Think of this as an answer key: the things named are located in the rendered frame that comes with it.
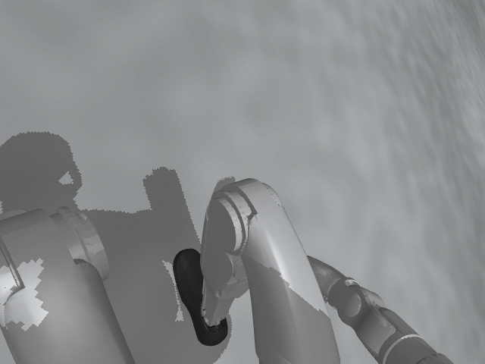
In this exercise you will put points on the right robot hand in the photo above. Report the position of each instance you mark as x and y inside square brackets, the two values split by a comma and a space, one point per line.
[326, 276]

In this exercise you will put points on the right robot foot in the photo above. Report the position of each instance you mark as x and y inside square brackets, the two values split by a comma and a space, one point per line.
[189, 280]

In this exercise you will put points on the right robot arm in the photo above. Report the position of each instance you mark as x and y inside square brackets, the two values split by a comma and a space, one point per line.
[388, 338]

